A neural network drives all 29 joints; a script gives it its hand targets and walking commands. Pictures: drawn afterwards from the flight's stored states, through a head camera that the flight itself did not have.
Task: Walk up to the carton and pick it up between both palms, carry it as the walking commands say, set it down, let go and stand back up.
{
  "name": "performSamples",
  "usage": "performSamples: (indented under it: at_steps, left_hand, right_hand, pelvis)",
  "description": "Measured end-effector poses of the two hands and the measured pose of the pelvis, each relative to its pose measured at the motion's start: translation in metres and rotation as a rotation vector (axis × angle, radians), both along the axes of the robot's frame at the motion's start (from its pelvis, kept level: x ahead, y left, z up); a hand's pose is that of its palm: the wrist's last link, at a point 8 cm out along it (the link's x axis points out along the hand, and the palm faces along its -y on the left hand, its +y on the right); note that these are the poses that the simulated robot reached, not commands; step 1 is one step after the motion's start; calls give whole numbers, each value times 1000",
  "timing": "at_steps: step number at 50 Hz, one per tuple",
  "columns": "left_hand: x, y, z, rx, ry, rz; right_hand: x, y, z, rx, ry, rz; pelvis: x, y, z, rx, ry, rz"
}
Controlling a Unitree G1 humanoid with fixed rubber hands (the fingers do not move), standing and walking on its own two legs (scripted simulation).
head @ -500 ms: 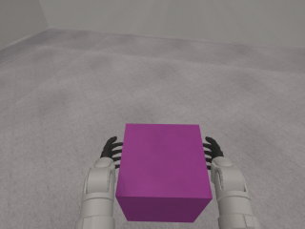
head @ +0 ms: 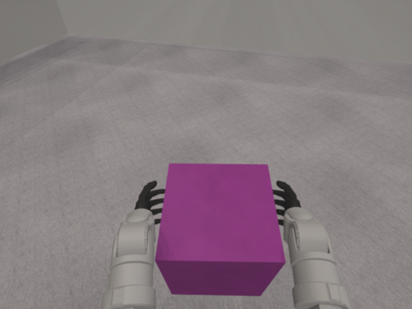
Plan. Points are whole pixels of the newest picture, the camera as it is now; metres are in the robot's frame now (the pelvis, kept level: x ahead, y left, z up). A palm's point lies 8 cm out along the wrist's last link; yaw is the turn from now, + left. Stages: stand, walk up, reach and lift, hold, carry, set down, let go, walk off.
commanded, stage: hold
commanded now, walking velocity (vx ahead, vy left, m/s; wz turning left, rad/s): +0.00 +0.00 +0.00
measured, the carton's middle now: (217, 233) +0.30 +0.00 -0.03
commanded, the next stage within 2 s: carry in 0.72 s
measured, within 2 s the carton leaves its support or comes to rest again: neither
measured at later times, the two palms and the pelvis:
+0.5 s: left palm (143, 217) +0.29 +0.15 +0.05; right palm (290, 217) +0.29 -0.15 +0.05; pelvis +0.01 +0.00 +0.00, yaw +0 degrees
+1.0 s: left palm (143, 198) +0.32 +0.15 +0.07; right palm (286, 195) +0.33 -0.15 +0.06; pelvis +0.05 +0.00 -0.01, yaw +1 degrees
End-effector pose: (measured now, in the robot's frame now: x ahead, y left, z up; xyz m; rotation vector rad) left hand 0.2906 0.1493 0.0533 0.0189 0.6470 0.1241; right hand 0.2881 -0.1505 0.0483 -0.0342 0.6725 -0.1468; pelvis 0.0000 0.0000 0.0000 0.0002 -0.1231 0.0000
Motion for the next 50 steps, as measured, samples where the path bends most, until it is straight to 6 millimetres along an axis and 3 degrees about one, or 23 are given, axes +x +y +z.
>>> performSamples:
  at_steps: [38,44,50]
  left_hand:
    - [-1,2,-3,18,-2,-15]
    - [9,5,4,-4,-34,8]
    - [34,5,14,-30,-31,36]
  right_hand:
    - [-2,2,-2,-10,-1,4]
    - [12,5,6,14,-36,-7]
    - [39,5,15,24,-33,-2]
  pelvis:
    - [4,3,-2,-3,43,9]
    - [18,4,-8,-10,122,6]
    - [52,4,-14,-19,177,13]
